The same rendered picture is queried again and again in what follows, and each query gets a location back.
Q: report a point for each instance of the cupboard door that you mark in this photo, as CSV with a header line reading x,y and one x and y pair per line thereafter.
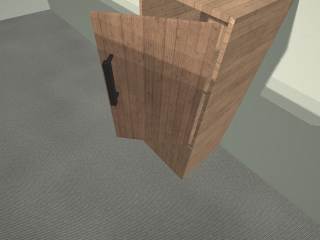
x,y
160,67

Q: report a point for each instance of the handle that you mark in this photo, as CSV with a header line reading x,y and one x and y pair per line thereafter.
x,y
109,79

